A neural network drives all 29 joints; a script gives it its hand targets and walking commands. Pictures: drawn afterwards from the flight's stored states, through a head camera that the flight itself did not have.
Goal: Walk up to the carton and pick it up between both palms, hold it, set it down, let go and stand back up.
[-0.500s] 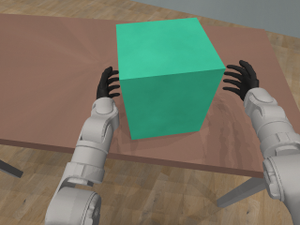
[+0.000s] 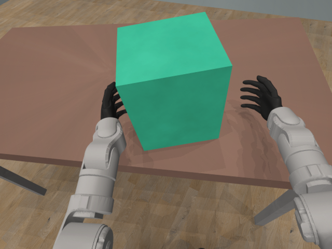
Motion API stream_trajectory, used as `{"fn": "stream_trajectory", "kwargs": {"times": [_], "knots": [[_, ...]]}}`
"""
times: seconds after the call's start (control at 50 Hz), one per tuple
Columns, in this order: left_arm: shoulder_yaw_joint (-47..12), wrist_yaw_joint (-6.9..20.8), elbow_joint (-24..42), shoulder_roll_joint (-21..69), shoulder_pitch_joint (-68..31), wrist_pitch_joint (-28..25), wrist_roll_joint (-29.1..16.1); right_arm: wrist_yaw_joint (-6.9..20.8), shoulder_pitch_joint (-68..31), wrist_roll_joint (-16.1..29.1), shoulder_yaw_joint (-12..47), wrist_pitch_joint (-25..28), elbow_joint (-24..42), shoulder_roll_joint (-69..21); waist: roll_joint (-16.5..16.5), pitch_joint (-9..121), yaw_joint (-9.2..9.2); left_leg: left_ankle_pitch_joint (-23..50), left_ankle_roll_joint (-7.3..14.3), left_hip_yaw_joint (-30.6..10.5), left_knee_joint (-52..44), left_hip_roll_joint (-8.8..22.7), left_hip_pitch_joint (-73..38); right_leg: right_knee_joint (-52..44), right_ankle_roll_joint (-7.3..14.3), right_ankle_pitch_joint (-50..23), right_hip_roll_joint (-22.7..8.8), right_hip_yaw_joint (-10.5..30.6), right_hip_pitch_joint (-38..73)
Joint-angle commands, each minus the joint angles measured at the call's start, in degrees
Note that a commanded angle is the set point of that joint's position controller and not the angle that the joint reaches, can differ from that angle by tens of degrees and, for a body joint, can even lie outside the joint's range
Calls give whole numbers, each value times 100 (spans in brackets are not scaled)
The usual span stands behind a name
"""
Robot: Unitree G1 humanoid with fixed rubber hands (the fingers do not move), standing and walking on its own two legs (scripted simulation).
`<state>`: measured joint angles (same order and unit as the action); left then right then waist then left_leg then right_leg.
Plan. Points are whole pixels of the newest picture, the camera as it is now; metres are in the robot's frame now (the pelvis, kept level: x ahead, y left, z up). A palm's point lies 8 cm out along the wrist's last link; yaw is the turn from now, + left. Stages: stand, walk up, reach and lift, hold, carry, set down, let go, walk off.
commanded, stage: set down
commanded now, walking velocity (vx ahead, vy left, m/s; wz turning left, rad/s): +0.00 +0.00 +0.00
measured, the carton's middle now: (171, 87) +0.49 +0.07 +0.10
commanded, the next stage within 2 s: none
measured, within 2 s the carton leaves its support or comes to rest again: neither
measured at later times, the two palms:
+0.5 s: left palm (108, 143) +0.31 +0.19 +0.10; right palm (308, 145) +0.36 -0.23 +0.07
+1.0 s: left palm (108, 156) +0.28 +0.18 +0.09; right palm (320, 164) +0.33 -0.25 +0.06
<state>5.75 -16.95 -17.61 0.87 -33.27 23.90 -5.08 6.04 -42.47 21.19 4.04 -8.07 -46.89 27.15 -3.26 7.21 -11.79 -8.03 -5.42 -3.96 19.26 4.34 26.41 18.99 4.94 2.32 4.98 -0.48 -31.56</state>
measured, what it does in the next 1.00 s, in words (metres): stands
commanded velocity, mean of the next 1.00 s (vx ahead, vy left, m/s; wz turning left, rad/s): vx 0.00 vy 0.00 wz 0.00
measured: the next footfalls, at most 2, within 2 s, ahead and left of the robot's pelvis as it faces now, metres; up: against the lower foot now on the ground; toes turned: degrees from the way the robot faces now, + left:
none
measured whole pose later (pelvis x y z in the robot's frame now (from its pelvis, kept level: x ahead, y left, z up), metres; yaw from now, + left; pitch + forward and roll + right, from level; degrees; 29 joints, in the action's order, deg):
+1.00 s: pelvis +0.02 +0.02 +0.01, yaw +1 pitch +2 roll +0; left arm -2.9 -20.3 12.9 4.5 0.0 29.2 0.5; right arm 14.4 -11.0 26.6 1.8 0.0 -31.0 31.7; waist 0.5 0.3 -1.2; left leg -12.3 -4.2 -4.7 21.1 3.7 11.3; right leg 18.5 3.7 5.9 4.3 -1.0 -15.0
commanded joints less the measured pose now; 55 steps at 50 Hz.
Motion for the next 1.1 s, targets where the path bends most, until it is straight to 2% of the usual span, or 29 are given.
{"fn": "stream_trajectory", "kwargs": {"times": [0.0,0.08,0.18,0.24,0.28,0.3,0.34,0.38,0.4,0.42,0.46,0.5,0.56,0.62,0.7,0.88,1.0,1.08], "knots": [[5,119,2082,-410,-1444,-104,222,-85,-2157,-115,-767,492,1867,1628,1818,3945,639,1198,384,259,-27,-251,-290,304,-875,-2027,-690,723,4584],[-70,100,2621,-326,-1075,-186,338,-11,-1754,7,-714,631,2174,1534,1696,3869,667,1311,420,189,-27,-244,-452,288,-869,-2084,-681,725,4503],[-165,-10,3379,-134,-256,-242,537,130,-822,304,-486,814,2466,1418,1370,3428,559,1548,436,127,-64,-212,-796,118,-732,-1781,-648,781,4342],[-230,-93,3645,-56,-56,-177,632,238,-583,466,-481,841,2510,1462,1114,3010,520,1423,453,132,-51,-217,-898,-2,-570,-1024,-623,799,3992],[-288,-159,3585,-29,-227,-99,668,311,-682,504,-522,814,2414,1460,945,2713,552,1073,442,135,-59,-227,-863,-101,-455,-312,-630,822,3707],[-316,-180,3649,25,3,-34,684,343,-466,550,-487,799,2448,1437,905,2576,567,1031,441,128,-39,-237,-913,-143,-413,-167,-646,865,3671],[-313,-239,3448,-2,-312,75,679,399,-738,524,-604,729,2341,1488,843,2282,582,499,439,151,-66,-248,-788,-232,-343,613,-676,910,3363],[-339,-280,3319,14,-259,185,644,448,-669,487,-641,650,2345,1483,900,2060,613,223,458,144,-40,-263,-733,-292,-284,1135,-717,970,3202],[-352,-307,3128,-12,-531,234,607,462,-915,423,-734,600,2245,1504,906,1959,627,-13,448,147,-54,-260,-649,-336,-266,1500,-742,1000,3047],[-344,-329,3006,-32,-629,264,581,478,-993,393,-738,557,2221,1487,936,1913,588,-120,443,163,-36,-267,-585,-356,-246,1741,-773,1034,2980],[-358,-346,3027,-8,-511,367,541,506,-847,341,-773,503,2293,1538,1022,1963,601,-87,428,150,-18,-267,-684,-393,-239,1797,-778,1056,3031],[-388,-348,3053,52,-313,413,507,537,-654,279,-840,489,2307,1620,1100,1972,621,-46,407,137,-35,-241,-770,-385,-244,1725,-752,1009,3120],[-467,-333,2936,126,-236,465,527,607,-465,145,-1001,472,2095,1737,1144,1856,774,-164,391,84,-98,-217,-809,-396,-230,1680,-717,917,3161],[-627,-316,3164,248,-11,513,535,678,-210,96,-1107,515,2129,1857,1170,1768,952,-134,400,43,-121,-190,-899,-380,-215,1450,-651,807,3259],[-757,-319,3598,282,342,445,545,724,178,122,-1101,670,2331,1918,1207,1734,1060,80,437,16,-95,-170,-1044,-384,-269,1046,-631,754,3443],[-1037,-356,4613,470,1613,144,627,843,1348,633,-912,1166,2798,2044,994,1545,1095,716,442,-36,-28,-171,-1263,-168,-251,-418,-628,669,3737],[-1007,-294,4568,532,2169,-3,728,860,1864,754,-865,1431,2985,2087,974,1201,1112,873,434,-19,-32,-177,-1295,-143,-260,-990,-653,698,3706],[-1062,-234,4781,639,2910,-160,765,866,2607,821,-865,1611,3232,2207,1043,1096,1165,1275,435,-14,-13,-199,-1517,-89,-234,-1649,-596,599,3827]]}}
